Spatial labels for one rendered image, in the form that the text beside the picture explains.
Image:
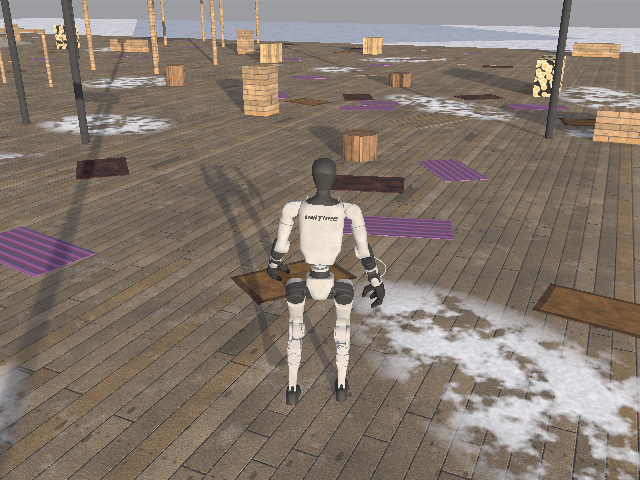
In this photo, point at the robot left foot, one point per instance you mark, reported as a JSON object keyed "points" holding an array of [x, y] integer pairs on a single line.
{"points": [[291, 396]]}

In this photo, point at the right robot upper arm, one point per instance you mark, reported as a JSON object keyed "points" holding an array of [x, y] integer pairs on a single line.
{"points": [[354, 213]]}

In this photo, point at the robot right forearm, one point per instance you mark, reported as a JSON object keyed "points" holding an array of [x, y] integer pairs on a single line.
{"points": [[371, 269]]}

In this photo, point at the right robot thigh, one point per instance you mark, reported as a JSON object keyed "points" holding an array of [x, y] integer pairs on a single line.
{"points": [[343, 299]]}

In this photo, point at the robot left forearm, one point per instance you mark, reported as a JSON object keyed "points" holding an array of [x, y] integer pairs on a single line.
{"points": [[275, 257]]}

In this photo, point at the robot left hand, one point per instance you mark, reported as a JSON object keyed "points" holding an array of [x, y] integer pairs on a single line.
{"points": [[273, 275]]}

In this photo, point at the robot right hand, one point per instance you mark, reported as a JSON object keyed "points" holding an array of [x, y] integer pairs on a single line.
{"points": [[379, 292]]}

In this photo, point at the left robot upper arm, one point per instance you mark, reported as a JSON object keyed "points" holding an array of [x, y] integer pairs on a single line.
{"points": [[290, 210]]}

